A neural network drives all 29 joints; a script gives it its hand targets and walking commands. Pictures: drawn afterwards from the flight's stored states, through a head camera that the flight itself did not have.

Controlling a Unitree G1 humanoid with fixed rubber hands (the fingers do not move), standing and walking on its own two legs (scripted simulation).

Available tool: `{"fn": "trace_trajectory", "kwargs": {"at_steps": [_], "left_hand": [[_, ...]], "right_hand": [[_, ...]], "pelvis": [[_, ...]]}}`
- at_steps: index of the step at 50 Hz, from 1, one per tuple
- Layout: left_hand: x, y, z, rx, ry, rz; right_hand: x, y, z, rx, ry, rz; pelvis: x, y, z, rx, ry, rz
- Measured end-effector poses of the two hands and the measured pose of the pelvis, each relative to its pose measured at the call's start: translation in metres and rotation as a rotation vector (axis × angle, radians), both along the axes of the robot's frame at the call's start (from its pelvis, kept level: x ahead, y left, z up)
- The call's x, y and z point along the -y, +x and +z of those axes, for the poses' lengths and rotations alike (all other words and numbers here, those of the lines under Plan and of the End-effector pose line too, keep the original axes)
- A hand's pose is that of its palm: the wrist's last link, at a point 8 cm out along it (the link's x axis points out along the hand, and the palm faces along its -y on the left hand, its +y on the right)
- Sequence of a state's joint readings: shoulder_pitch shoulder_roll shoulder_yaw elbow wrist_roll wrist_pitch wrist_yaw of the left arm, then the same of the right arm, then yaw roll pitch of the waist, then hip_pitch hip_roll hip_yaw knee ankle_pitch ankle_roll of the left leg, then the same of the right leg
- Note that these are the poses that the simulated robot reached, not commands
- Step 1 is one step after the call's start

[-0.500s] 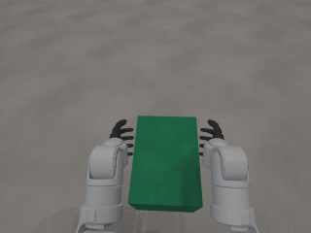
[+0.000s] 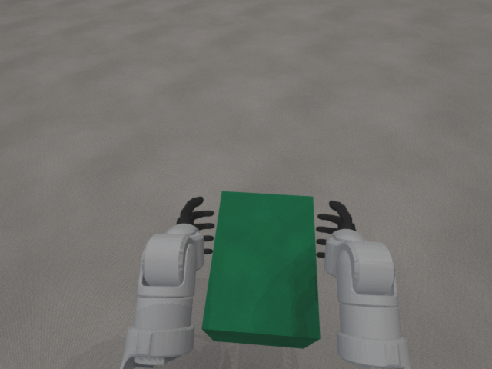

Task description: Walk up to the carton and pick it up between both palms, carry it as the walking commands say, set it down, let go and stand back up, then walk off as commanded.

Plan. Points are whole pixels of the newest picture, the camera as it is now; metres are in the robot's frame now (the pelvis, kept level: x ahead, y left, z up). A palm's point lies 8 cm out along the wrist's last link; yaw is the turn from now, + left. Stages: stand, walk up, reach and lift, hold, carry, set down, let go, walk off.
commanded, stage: carry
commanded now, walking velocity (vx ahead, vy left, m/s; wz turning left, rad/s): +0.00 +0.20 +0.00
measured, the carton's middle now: (262, 269) +0.31 -0.01 -0.02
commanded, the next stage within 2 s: none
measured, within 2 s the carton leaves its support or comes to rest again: neither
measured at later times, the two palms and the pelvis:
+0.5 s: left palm (66, 268) +0.26 +0.28 +0.09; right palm (230, 261) +0.27 +0.03 +0.08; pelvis -0.04 +0.16 -0.01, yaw +0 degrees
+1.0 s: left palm out of the picture +0.27 +0.45 +0.10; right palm (110, 245) +0.29 +0.21 +0.11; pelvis -0.02 +0.32 +0.01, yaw +0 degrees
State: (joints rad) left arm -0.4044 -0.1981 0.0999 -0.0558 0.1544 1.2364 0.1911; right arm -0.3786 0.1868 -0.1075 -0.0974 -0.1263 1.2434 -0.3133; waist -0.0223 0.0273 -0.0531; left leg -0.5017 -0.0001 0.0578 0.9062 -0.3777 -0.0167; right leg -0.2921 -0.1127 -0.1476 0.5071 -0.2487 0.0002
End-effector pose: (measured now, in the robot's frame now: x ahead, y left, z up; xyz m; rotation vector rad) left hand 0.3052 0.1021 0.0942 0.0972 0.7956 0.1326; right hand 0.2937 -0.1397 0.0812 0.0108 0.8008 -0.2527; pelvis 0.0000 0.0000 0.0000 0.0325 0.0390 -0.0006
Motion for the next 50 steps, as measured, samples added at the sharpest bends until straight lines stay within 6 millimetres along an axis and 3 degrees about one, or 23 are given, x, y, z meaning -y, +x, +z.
{"fn": "trace_trajectory", "kwargs": {"at_steps": [4, 9, 15, 20, 25, 32, 36, 41, 44, 50], "left_hand": [[-0.026, -0.001, 0.004, 0.020, -0.003, 0.001], [-0.081, -0.007, -0.008, 0.027, -0.028, 0.026], [-0.145, -0.035, -0.028, -0.024, -0.078, 0.112], [-0.170, -0.042, -0.016, 0.013, -0.048, 0.148], [-0.175, -0.040, -0.005, 0.036, -0.004, 0.096], [-0.193, -0.045, 0.002, 0.001, 0.004, 0.002], [-0.223, -0.047, 0.003, 0.018, -0.004, 0.006], [-0.282, -0.052, -0.007, 0.019, -0.030, 0.036], [-0.314, -0.057, -0.012, -0.022, -0.067, 0.073], [-0.347, -0.036, 0.009, 0.004, -0.044, 0.122]], "right_hand": [[-0.028, -0.001, 0.009, 0.019, -0.017, -0.031], [-0.082, 0.000, 0.006, 0.028, -0.033, -0.023], [-0.146, -0.005, -0.002, -0.026, -0.066, 0.095], [-0.171, -0.008, 0.000, 0.011, -0.040, 0.118], [-0.175, -0.020, -0.004, 0.037, 0.003, 0.075], [-0.193, -0.045, 0.003, 0.005, 0.002, -0.010], [-0.224, -0.045, 0.011, 0.022, -0.018, -0.032], [-0.283, -0.040, 0.011, 0.024, -0.046, -0.001], [-0.314, -0.036, 0.013, -0.017, -0.067, 0.063], [-0.349, -0.007, 0.030, 0.009, -0.068, 0.096]], "pelvis": [[-0.028, -0.007, 0.001, -0.004, 0.014, 0.006], [-0.075, -0.013, -0.010, -0.004, -0.002, 0.017], [-0.111, -0.024, -0.007, -0.008, -0.035, 0.005], [-0.134, -0.032, -0.008, -0.012, -0.031, 0.004], [-0.156, -0.036, -0.013, -0.008, -0.020, -0.004], [-0.194, -0.047, 0.002, 0.002, 0.006, 0.004], [-0.223, -0.053, 0.002, -0.001, 0.016, 0.013], [-0.269, -0.051, -0.007, 0.012, -0.010, 0.018], [-0.288, -0.045, 0.001, 0.014, -0.030, -0.003], [-0.316, -0.023, 0.011, -0.005, -0.048, -0.006]]}}
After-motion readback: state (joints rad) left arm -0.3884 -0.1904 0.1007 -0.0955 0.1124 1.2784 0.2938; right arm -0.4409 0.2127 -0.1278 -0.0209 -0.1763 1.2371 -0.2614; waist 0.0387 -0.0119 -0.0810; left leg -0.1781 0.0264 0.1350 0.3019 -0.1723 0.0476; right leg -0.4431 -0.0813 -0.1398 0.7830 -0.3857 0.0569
